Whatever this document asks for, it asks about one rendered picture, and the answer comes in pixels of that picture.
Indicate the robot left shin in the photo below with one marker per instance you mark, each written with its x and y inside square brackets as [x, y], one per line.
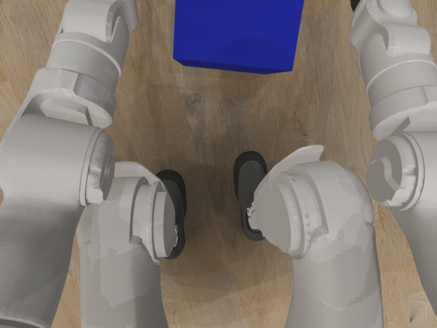
[122, 169]

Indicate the right robot upper arm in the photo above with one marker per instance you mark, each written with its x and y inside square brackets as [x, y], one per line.
[402, 175]

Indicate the carton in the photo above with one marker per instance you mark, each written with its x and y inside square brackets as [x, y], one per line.
[256, 36]

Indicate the left robot upper arm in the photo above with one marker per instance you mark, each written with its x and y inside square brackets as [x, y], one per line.
[50, 170]

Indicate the left robot forearm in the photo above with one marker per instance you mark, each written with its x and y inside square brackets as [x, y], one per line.
[79, 81]

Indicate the right robot forearm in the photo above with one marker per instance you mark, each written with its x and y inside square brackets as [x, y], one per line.
[398, 69]

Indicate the robot right thigh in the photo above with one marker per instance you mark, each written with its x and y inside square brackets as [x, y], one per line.
[314, 210]

